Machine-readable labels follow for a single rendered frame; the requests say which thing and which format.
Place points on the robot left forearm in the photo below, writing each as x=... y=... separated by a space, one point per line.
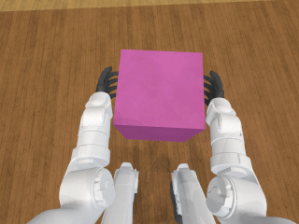
x=93 y=135

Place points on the robot left upper arm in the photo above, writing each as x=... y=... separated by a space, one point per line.
x=84 y=195

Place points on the right robot hand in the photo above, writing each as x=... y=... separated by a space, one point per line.
x=216 y=87

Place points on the carton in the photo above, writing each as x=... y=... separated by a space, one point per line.
x=160 y=95

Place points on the left robot thigh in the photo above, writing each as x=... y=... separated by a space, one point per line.
x=125 y=185

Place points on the robot right upper arm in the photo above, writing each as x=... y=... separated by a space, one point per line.
x=235 y=200

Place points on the left robot hand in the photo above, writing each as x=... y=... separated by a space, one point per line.
x=104 y=81

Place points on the robot right forearm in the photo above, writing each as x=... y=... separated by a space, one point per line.
x=227 y=141

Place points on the right robot shin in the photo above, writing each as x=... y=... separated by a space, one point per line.
x=182 y=165

